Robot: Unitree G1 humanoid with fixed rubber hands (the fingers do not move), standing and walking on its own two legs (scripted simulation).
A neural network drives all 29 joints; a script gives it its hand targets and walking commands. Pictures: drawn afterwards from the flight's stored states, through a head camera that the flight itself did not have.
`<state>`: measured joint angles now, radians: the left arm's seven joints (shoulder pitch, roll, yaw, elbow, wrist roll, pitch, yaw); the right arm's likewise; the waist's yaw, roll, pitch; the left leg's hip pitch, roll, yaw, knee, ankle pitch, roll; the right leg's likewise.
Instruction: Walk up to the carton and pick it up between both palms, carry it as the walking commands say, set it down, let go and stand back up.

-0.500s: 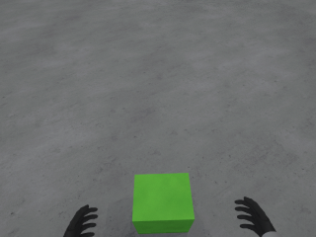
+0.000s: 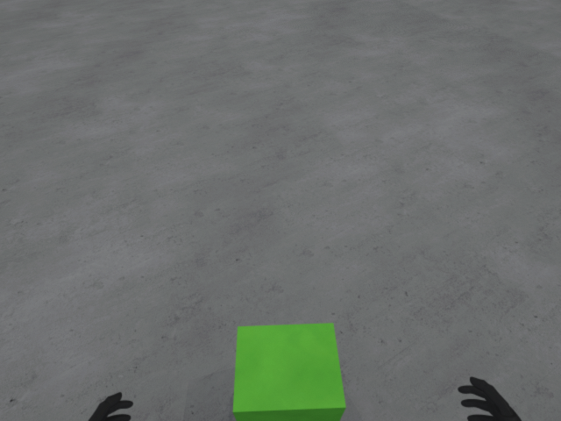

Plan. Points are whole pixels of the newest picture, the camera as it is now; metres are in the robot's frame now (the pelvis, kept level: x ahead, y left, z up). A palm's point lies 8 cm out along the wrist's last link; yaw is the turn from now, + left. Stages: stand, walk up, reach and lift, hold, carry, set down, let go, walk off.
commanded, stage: stand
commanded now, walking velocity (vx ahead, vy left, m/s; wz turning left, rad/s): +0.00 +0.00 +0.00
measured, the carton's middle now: (287, 381) +0.38 +0.00 -0.62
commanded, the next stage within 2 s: none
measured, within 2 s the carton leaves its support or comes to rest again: neither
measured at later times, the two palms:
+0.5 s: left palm out of the picture +0.11 +0.30 -0.09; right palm out of the picture +0.12 -0.29 -0.08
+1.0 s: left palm out of the picture +0.08 +0.31 -0.09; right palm out of the picture +0.09 -0.30 -0.09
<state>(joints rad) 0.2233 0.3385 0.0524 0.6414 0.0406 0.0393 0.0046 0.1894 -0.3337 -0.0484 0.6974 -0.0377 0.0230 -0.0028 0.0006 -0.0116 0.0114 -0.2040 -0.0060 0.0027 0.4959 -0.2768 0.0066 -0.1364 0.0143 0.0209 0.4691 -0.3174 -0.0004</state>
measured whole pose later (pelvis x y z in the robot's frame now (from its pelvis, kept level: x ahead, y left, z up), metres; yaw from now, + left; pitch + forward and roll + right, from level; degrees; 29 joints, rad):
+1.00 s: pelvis -0.01 +0.01 +0.01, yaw +0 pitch -2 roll +0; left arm 0.16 0.38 0.01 0.96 0.03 0.00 0.01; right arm 0.14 -0.38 -0.01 0.99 -0.02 -0.01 -0.02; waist 0.00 -0.01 0.01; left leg -0.13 -0.02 0.00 0.37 -0.19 0.02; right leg -0.06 0.00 0.02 0.34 -0.24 0.01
